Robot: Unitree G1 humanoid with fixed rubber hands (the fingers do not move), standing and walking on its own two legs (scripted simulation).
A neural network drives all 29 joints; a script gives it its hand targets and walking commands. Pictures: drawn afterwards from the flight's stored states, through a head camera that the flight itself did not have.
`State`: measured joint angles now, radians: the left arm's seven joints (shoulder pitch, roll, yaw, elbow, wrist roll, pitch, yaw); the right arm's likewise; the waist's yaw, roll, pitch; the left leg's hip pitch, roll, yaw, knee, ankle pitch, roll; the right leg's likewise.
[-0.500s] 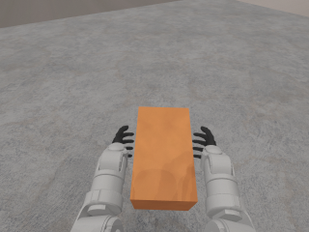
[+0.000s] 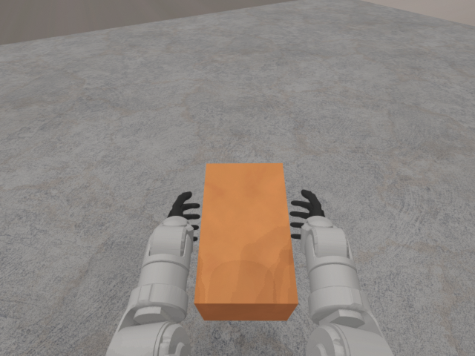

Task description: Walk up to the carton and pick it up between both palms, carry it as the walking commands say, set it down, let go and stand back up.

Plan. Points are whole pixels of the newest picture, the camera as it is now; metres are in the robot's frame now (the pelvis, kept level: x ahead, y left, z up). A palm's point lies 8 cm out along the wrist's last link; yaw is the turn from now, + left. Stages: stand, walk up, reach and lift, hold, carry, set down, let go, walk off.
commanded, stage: reach and lift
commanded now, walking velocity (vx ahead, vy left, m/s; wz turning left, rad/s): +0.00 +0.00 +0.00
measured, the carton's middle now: (244, 238) +0.35 +0.00 -0.03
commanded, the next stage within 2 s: hold in 0.64 s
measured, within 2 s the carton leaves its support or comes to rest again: neither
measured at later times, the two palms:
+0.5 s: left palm (179, 230) +0.31 +0.12 +0.05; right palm (319, 230) +0.31 -0.13 +0.06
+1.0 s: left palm (178, 238) +0.29 +0.12 +0.05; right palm (322, 238) +0.30 -0.13 +0.06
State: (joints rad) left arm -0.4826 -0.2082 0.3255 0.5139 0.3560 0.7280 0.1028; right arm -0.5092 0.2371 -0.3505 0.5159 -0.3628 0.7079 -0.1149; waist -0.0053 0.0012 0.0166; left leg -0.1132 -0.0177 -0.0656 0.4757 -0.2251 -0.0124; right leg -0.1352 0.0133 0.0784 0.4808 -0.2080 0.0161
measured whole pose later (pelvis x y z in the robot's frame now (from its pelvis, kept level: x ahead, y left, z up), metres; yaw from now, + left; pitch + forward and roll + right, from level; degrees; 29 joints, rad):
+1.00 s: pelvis -0.01 +0.00 +0.00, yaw +0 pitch -10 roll +0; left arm -0.42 -0.20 0.26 0.45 0.34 0.77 0.07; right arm -0.44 0.21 -0.29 0.47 -0.34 0.75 -0.08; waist -0.01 0.00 0.01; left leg -0.09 -0.02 -0.07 0.48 -0.22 -0.02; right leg -0.12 0.01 0.08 0.49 -0.21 0.01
